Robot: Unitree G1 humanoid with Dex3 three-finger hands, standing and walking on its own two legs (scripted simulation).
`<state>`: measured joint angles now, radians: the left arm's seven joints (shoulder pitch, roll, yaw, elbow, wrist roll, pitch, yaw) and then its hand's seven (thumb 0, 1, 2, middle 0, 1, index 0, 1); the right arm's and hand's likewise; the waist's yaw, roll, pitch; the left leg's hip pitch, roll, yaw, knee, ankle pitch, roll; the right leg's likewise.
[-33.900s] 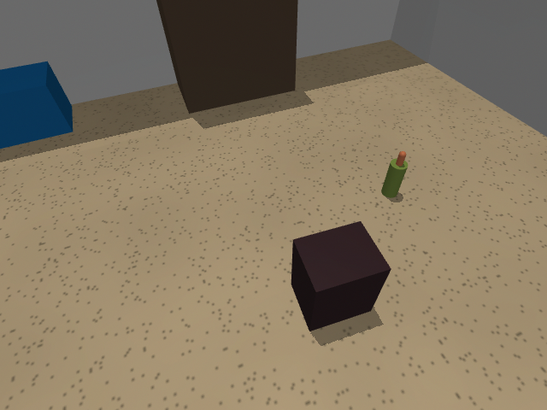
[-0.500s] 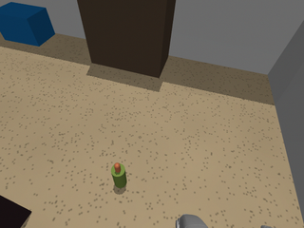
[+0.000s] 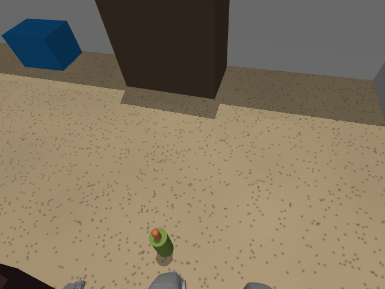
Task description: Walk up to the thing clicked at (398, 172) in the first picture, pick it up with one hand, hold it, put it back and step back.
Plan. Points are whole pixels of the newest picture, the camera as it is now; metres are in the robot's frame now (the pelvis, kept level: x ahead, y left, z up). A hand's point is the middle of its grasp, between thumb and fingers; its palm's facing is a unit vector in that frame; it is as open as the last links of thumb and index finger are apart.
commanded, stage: walk up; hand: left
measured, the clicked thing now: (160, 240) +0.38 +0.24 -0.62
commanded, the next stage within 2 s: stand in 1.38 s
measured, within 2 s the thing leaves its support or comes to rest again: neither
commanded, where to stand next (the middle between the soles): +0.11 +0.02 m, yaw +0 degrees
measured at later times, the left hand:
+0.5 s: hand out of the picture +0.09 +0.28 -0.15, palm faces +0.03 -0.94 -0.34, open 7.4 cm
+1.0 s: hand out of the picture +0.11 +0.27 -0.14, palm faces +0.01 -0.94 -0.33, open 7.4 cm
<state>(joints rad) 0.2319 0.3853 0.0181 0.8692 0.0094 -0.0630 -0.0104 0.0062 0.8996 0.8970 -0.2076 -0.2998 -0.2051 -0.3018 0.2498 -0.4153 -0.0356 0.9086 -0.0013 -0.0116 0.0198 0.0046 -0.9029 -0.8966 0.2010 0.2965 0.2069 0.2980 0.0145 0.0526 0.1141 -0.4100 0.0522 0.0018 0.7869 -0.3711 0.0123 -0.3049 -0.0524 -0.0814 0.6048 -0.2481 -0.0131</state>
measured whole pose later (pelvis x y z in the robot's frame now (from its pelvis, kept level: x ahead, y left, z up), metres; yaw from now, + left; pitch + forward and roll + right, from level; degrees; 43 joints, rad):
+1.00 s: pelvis +0.04 +0.02 +0.02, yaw +1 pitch -2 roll +0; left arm 0.08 0.35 0.01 1.17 0.01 -0.01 -0.01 0.01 0.90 0.90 -0.20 -0.30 -0.20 -0.30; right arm 0.08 -0.35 0.00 1.18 0.00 0.00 0.02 0.00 -0.90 -0.90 0.20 0.30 0.21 0.30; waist 0.00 0.00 0.05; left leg -0.17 0.02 0.01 0.34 -0.13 -0.01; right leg -0.11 -0.05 -0.07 0.32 -0.16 0.03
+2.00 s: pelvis +0.06 +0.01 +0.02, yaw +1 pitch -2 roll +0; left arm 0.10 0.35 0.00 1.14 0.01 -0.01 -0.01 0.01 0.90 0.90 -0.20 -0.30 -0.20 -0.30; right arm 0.08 -0.35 0.00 1.16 -0.01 -0.01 0.01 0.00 -0.90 -0.90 0.20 0.30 0.21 0.30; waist -0.01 0.00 0.05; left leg -0.12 0.04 0.02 0.31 -0.15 -0.03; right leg -0.08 -0.04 -0.06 0.31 -0.19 0.02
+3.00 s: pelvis +0.07 +0.01 +0.02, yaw +0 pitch -2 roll +0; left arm 0.12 0.35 0.00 1.13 0.01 -0.01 -0.01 0.01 0.90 0.90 -0.21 -0.30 -0.20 -0.30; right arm 0.10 -0.35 0.01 1.15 -0.01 -0.01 0.00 0.00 -0.90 -0.90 0.20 0.30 0.21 0.30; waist 0.00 0.00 0.05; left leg -0.11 0.04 0.02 0.31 -0.16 -0.03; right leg -0.07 -0.04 -0.06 0.31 -0.20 0.02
